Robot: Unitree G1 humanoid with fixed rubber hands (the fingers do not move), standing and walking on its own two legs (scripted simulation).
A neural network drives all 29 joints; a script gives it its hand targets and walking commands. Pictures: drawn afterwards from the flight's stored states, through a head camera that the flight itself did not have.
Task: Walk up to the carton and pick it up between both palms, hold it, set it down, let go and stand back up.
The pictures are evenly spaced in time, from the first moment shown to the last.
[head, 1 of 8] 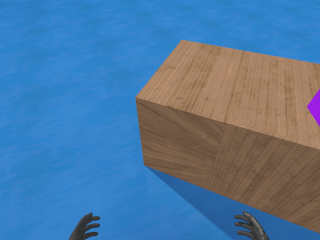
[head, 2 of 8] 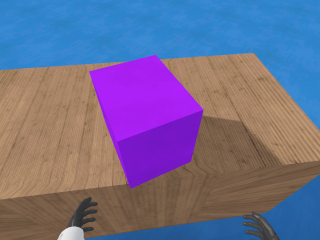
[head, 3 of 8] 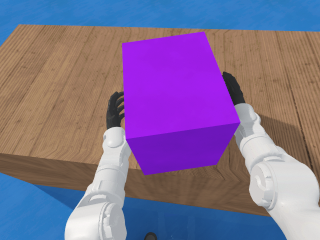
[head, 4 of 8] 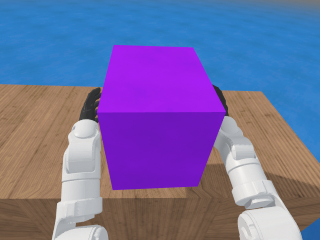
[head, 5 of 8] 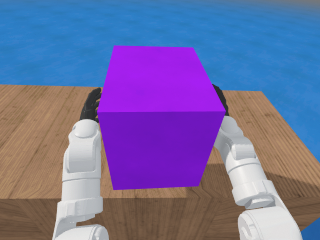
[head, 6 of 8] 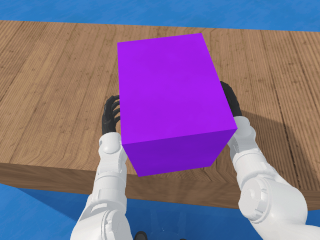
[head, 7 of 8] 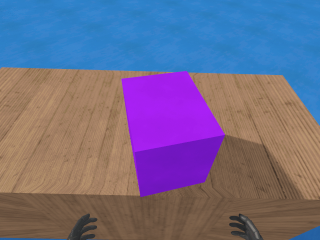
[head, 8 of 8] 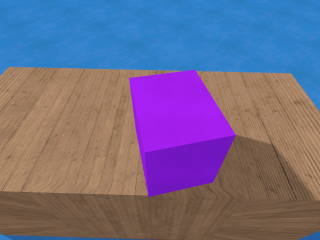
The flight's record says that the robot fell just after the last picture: no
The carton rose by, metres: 0.19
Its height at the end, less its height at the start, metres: +0.00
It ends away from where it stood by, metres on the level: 0.01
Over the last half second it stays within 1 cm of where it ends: yes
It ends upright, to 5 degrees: yes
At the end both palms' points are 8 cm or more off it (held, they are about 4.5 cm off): yes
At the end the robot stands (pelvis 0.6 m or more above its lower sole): yes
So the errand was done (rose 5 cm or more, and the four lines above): yes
